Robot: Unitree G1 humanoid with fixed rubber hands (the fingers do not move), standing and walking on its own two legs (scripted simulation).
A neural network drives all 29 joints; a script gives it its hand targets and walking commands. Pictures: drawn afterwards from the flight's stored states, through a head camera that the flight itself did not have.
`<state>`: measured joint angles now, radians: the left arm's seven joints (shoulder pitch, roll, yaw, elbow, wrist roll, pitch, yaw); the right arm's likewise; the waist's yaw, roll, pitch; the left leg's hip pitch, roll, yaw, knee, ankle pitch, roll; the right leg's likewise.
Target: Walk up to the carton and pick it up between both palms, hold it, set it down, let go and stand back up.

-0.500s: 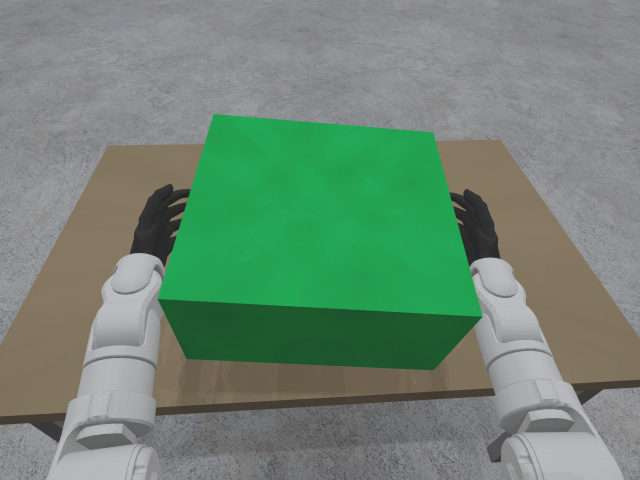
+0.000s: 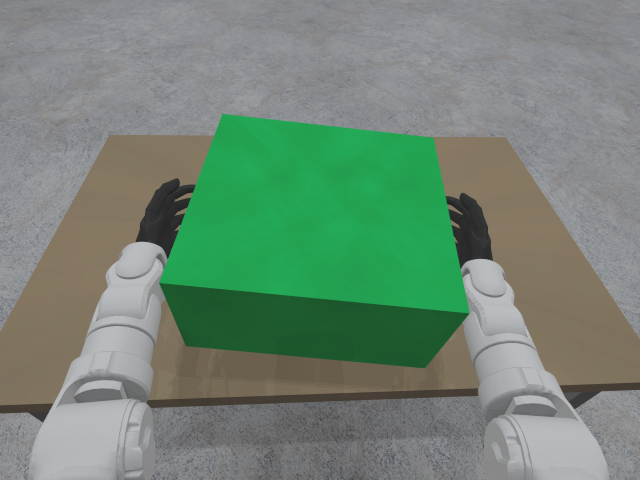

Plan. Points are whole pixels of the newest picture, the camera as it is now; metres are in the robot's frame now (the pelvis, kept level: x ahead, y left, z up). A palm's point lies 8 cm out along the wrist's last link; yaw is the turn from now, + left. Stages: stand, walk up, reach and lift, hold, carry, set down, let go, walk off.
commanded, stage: set down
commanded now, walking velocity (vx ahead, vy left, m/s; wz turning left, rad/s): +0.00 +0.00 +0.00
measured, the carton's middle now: (318, 234) +0.42 +0.00 +0.08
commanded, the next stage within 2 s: none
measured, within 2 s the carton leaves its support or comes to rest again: neither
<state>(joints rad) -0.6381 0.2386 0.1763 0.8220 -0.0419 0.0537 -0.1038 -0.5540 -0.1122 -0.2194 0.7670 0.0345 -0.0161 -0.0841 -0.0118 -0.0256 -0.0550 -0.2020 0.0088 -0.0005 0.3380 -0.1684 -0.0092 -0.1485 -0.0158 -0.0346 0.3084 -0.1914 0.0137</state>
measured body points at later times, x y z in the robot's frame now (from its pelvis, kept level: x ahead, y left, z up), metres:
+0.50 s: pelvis +0.01 +0.01 +0.00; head +0.04 +0.01 +0.45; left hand +0.43 +0.20 +0.07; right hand +0.40 -0.21 +0.06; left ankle +0.00 +0.12 -0.75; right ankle -0.02 -0.12 -0.75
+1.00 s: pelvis +0.01 +0.02 -0.01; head +0.08 +0.03 +0.44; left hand +0.47 +0.21 +0.04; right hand +0.42 -0.20 +0.03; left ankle +0.00 +0.12 -0.75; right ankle -0.02 -0.12 -0.75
